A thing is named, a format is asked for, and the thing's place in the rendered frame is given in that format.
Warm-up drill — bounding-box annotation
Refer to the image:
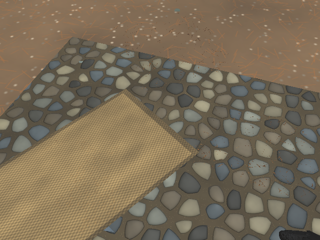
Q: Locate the robot right hand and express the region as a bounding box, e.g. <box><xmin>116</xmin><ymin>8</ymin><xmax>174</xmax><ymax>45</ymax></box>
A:
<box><xmin>279</xmin><ymin>230</ymin><xmax>320</xmax><ymax>240</ymax></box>

